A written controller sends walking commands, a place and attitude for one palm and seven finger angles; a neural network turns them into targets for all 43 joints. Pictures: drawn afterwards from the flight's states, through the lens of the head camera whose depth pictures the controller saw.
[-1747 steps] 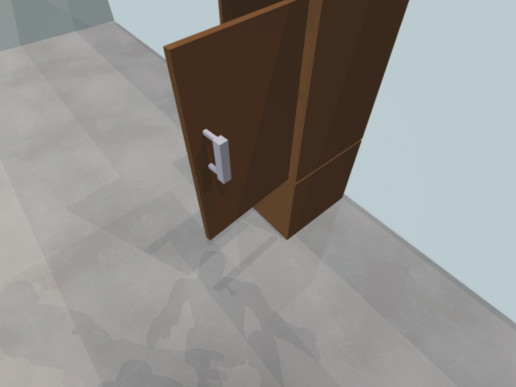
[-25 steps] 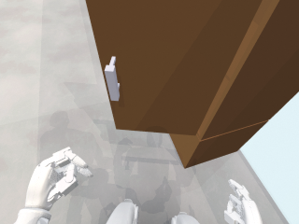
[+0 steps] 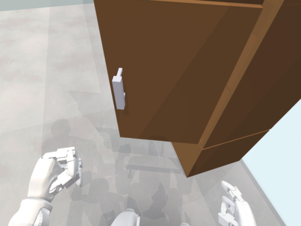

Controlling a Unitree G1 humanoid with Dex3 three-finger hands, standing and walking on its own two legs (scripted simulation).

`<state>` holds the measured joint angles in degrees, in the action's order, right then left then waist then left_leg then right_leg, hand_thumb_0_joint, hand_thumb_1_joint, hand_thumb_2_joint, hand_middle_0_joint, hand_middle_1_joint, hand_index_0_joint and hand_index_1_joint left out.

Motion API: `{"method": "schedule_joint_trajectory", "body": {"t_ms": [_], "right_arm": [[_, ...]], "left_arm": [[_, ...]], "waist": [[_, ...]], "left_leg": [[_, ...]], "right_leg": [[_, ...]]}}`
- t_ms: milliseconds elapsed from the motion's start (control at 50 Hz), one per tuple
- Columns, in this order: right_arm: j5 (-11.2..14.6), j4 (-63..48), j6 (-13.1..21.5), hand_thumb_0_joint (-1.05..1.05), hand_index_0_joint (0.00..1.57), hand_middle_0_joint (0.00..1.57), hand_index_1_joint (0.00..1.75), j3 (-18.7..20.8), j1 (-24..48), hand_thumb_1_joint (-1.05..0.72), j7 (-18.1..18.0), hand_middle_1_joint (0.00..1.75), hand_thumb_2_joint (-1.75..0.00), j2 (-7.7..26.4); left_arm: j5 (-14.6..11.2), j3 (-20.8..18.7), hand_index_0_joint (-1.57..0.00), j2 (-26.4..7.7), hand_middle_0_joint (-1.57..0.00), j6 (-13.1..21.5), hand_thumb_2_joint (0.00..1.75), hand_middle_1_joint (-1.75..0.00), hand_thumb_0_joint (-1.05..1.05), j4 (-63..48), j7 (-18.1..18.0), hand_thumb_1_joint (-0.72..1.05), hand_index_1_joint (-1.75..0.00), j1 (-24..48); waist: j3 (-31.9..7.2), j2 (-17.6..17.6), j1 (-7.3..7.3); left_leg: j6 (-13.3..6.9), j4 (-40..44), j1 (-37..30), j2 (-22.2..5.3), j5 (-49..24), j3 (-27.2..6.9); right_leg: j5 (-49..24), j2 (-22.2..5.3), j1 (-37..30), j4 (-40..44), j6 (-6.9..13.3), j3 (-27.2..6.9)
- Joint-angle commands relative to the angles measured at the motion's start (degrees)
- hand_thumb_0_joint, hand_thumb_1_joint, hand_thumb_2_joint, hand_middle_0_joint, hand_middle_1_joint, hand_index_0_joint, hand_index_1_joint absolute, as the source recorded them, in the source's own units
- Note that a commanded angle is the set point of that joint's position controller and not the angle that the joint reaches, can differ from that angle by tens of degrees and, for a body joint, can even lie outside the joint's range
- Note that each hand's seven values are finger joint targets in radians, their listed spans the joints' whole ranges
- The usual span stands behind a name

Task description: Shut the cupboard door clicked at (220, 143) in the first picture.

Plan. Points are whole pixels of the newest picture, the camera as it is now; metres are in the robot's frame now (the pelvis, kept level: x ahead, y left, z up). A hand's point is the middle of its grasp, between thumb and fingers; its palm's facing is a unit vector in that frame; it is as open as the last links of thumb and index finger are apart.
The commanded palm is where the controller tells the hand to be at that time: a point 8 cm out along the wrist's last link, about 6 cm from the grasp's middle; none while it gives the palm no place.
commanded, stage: raise the hand and make a fist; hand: left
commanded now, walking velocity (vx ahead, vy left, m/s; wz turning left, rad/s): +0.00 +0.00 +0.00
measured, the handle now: (120, 89) +0.49 +0.14 +0.07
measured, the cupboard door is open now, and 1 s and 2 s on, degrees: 67 67 67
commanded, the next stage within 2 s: bring the fist close to the handle in 0.42 s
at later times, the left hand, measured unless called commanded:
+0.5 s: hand (85, 171) +0.23 +0.17 +0.07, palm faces -0.01 -1.00 -0.04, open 3.1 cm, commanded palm +0.21 +0.23 +0.07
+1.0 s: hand (104, 144) +0.29 +0.15 +0.07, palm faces -0.03 -1.00 -0.02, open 3.1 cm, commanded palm +0.28 +0.19 +0.07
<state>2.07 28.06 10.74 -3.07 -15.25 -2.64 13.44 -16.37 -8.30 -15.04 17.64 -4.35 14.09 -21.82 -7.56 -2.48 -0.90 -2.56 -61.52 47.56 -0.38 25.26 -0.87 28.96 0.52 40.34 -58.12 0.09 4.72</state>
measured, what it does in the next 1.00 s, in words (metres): stands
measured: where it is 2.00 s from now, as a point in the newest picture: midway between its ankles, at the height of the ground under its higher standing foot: outside the picture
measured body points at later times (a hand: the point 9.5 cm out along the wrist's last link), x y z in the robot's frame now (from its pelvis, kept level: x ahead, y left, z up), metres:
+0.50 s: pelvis +0.00 -0.01 +0.00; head +0.04 -0.01 +0.45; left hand +0.22 +0.23 +0.07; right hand +0.19 -0.24 -0.07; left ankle +0.05 +0.09 -0.67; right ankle +0.00 -0.13 -0.67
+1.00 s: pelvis +0.01 -0.02 +0.01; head +0.05 -0.02 +0.46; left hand +0.29 +0.20 +0.08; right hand +0.16 -0.26 -0.08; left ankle +0.05 +0.09 -0.67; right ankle +0.00 -0.13 -0.67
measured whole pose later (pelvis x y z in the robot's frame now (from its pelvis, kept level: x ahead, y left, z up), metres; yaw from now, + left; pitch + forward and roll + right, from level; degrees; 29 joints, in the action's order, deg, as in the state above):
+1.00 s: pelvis +0.01 -0.02 +0.01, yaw -1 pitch +12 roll -2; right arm 2.6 31.1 9.4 -1.9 -15.7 -2.0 14.3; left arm -13.8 -6.2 -12.9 16.4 8.2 9.9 -6.0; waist -7.9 -2.4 0.7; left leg -1.3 -58.1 45.4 -0.7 24.4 0.2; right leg 28.9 0.8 39.8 -57.0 1.2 3.4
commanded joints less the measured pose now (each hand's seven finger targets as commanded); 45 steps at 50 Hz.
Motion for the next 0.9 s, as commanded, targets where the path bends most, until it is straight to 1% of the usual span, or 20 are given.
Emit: {"method": "schedule_joint_trajectory", "body": {"t_ms": [0,40,80,100,120,140,180,240,320,340,400,420,500,540,600,620,640,680,760,880], "right_arm": [[0.2,-8.6,3.5,0.0,0.2,0.2,0.3,4.1,3.1,-0.9,-0.6,0.3,-0.9,8.0],[0.2,-8.3,3.6,0.0,0.2,0.2,0.3,4.1,3.1,-0.9,-0.6,0.3,-0.9,8.1],[0.3,-8.3,3.8,0.0,0.2,0.2,0.3,4.2,3.0,-0.9,-0.4,0.3,-0.9,8.0],[0.2,-8.2,3.8,0.0,0.2,0.2,0.3,4.3,3.2,-0.9,-0.4,0.3,-0.9,8.0],[0.2,-8.1,3.9,0.0,0.2,0.2,0.3,4.4,2.9,-0.9,-0.3,0.3,-0.9,7.9],[0.0,-7.9,3.8,0.0,0.2,0.2,0.3,4.4,3.0,-0.9,-0.4,0.3,-0.9,8.1],[0.2,-8.0,3.9,0.0,0.2,0.2,0.3,4.5,3.0,-0.9,-0.2,0.3,-0.9,7.8],[0.1,-7.7,3.8,0.0,0.2,0.2,0.3,4.6,2.9,-0.9,-0.3,0.3,-0.9,8.0],[0.3,-7.8,3.9,0.0,0.2,0.2,0.3,4.6,3.0,-0.9,-0.2,0.3,-0.9,7.7],[0.1,-7.6,3.8,0.0,0.2,0.2,0.3,4.6,2.8,-0.9,-0.3,0.3,-0.9,7.9],[0.3,-7.5,3.9,0.0,0.2,0.2,0.3,4.7,2.9,-0.9,-0.2,0.3,-0.9,7.6],[0.4,-7.6,3.8,0.0,0.2,0.2,0.3,4.7,2.9,-0.9,-0.3,0.3,-0.9,7.6],[0.4,-7.8,3.6,0.0,0.2,0.2,0.3,4.6,3.3,-0.9,-0.3,0.3,-0.9,7.5],[0.3,-7.5,3.5,0.0,0.2,0.2,0.3,4.3,3.1,-0.9,-0.4,0.3,-0.9,7.7],[0.4,-6.7,4.0,0.0,0.2,0.2,0.3,4.3,3.0,-0.9,-0.7,0.3,-0.9,7.8],[0.4,-6.7,4.2,0.0,0.2,0.2,0.3,4.2,3.1,-0.9,-0.6,0.3,-0.9,7.8],[0.3,-6.4,4.1,0.0,0.2,0.2,0.3,4.2,3.0,-0.9,-0.7,0.3,-0.9,8.0],[0.4,-6.1,3.9,0.0,0.2,0.2,0.3,4.3,2.9,-0.9,-0.6,0.3,-0.9,8.0],[0.4,-6.0,3.1,0.0,0.2,0.2,0.3,4.2,3.1,-0.9,-0.4,0.3,-0.9,7.8],[0.4,-5.7,1.8,0.0,0.2,0.2,0.3,4.4,3.0,-0.9,0.3,0.3,-0.9,7.6]], "left_arm": [[-1.4,-4.1,-1.3,-6.9,-1.3,3.5,0.9,-1.5,0.0,-12.0,0.2,0.9,-1.5,4.9],[-1.5,-4.6,-1.3,-7.0,-1.3,3.1,0.9,-1.5,0.0,-10.3,0.2,0.9,-1.5,3.7],[-1.6,-3.9,-1.3,-6.1,-1.3,3.5,0.9,-1.5,0.0,-10.3,0.3,0.9,-1.5,3.5],[-1.6,-4.3,-1.3,-6.6,-1.3,3.7,0.9,-1.5,0.0,-10.5,0.3,0.9,-1.5,3.5],[-1.6,-4.1,-1.3,-6.2,-1.3,3.9,0.9,-1.5,0.0,-10.6,0.2,0.9,-1.5,3.3],[-1.4,-5.0,-1.3,-7.5,-1.3,4.0,0.9,-1.5,0.0,-10.3,0.1,0.9,-1.5,3.5],[-1.4,-4.2,-1.3,-6.4,-1.3,4.6,0.9,-1.5,0.0,-10.9,0.1,0.9,-1.5,3.9],[-1.3,-5.1,-1.3,-7.4,-1.3,4.9,0.9,-1.5,0.0,-10.2,-0.2,0.9,-1.5,3.8],[-1.4,-4.0,-1.3,-6.2,-1.3,5.2,0.9,-1.5,0.0,-10.9,0.1,0.9,-1.5,4.0],[-1.5,-4.8,-1.3,-7.3,-1.3,4.9,0.9,-1.5,0.0,-10.4,0.2,0.9,-1.5,4.4],[-1.3,-3.9,-1.3,-6.4,-1.3,5.1,0.9,-1.5,0.0,-11.3,0.3,0.9,-1.5,4.2],[-1.3,-3.9,-1.3,-6.4,-1.3,5.0,0.9,-1.5,0.0,-10.8,0.3,0.9,-1.5,4.1],[-1.4,-4.0,-1.3,-6.2,-1.3,4.8,0.9,-1.5,0.0,-10.5,0.3,0.9,-1.5,4.1],[-1.2,-2.5,-1.3,-5.6,-1.3,4.5,0.9,-1.5,0.0,-10.1,0.3,0.9,-1.5,7.4],[-0.4,-1.5,-1.3,-5.2,-1.3,4.9,0.9,-1.5,0.0,-8.8,-0.4,0.9,-1.5,13.3],[-0.2,-0.2,-1.3,-4.1,-1.3,4.9,0.9,-1.5,0.0,-8.6,-0.5,0.9,-1.5,14.3],[-0.2,-1.5,-1.3,-5.8,-1.3,4.5,0.9,-1.5,0.0,-7.9,-0.8,0.9,-1.5,15.4],[0.5,-1.9,-1.3,-6.1,-1.3,3.9,0.9,-1.5,0.0,-6.1,-1.3,0.9,-1.5,17.4],[1.2,-2.6,-1.3,-6.7,-1.3,2.3,0.9,-1.5,0.0,-4.1,-2.7,0.9,-1.5,19.9],[1.5,-2.4,-1.3,-5.4,-1.3,2.2,0.9,-1.5,0.0,-0.2,-3.8,0.9,-1.5,21.7]], "waist": [[-8.9,-1.5,0.85],[-7.8,-1.7,0.36],[-8.2,-0.2,0.56],[-8.8,-1.4,0.39],[-9.1,-0.7,0.56],[-9.0,-0.7,0.2],[-9.2,-1.8,0.48],[-8.7,0.3,0.35],[-9.2,-1.5,0.73],[-9.2,0.1,0.7],[-10.3,-1.7,0.88],[-9.6,-0.5,1.12],[-9.5,-0.6,0.89],[-8.0,0.0,1.72],[-8.7,0.4,2.63],[-9.2,-0.1,2.64],[-8.8,-0.6,2.22],[-10.6,0.8,2.19],[-12.6,-0.2,1.37],[-12.3,1.6,1.29]], "left_leg": [[1.3,13.1,-12.6,-0.3,-4.0,-4.1],[1.3,13.2,-11.7,-0.2,-4.1,-4.0],[1.3,13.0,-11.9,-0.1,-5.5,-3.6],[1.2,12.6,-12.0,0.0,-6.1,-3.3],[1.2,12.4,-12.2,0.0,-6.8,-3.1],[1.2,12.0,-11.5,0.0,-7.6,-3.2],[1.3,12.1,-12.0,0.0,-7.3,-2.8],[1.0,11.7,-10.7,0.0,-6.7,-2.8],[1.0,11.3,-11.6,0.1,-7.7,-2.2],[0.9,10.9,-10.6,0.1,-8.0,-2.4],[0.9,10.6,-11.6,0.2,-9.2,-1.9],[0.9,10.8,-11.5,0.1,-8.4,-2.1],[0.9,10.9,-11.2,0.1,-7.7,-1.9],[0.6,10.4,-10.5,0.1,-7.4,-2.2],[0.7,9.9,-10.4,-0.1,-5.4,-2.3],[0.7,10.1,-10.7,0.0,-5.0,-2.4],[0.6,9.8,-10.1,0.0,-5.2,-2.4],[0.6,10.0,-10.7,0.0,-6.2,-2.1],[0.6,10.5,-11.7,0.1,-8.4,-1.5],[0.8,11.2,-12.5,0.2,-11.5,-0.6]], "right_leg": [[-7.0,1.8,-1.3,8.9,1.8,-1.1],[-7.0,1.8,-1.9,9.3,2.0,-1.4],[-7.9,1.7,-2.2,9.2,1.8,-1.3],[-8.3,1.6,-2.2,9.2,1.8,-1.6],[-9.0,1.6,-2.5,9.0,1.7,-1.5],[-9.7,1.7,-2.9,8.7,1.9,-1.7],[-9.2,1.5,-2.4,8.7,1.8,-1.6],[-8.4,1.6,-2.7,9.0,1.8,-2.1],[-9.7,1.4,-2.4,9.0,1.6,-2.4],[-10.1,1.5,-3.3,9.0,1.6,-2.7],[-11.4,1.3,-3.0,8.6,1.5,-2.7],[-10.7,1.4,-2.4,8.8,1.4,-2.5],[-9.8,1.3,-2.5,9.1,1.3,-2.7],[-9.8,1.4,-1.8,9.1,1.4,-2.8],[-7.4,1.2,0.2,8.9,1.2,-2.9],[-6.9,1.1,0.2,9.0,1.2,-2.9],[-7.0,1.2,-0.6,9.2,1.4,-3.4],[-7.9,1.0,-1.3,9.3,1.3,-3.6],[-10.6,0.7,-3.6,9.5,1.2,-3.9],[-15.1,0.6,-5.3,9.9,0.9,-3.8]]}}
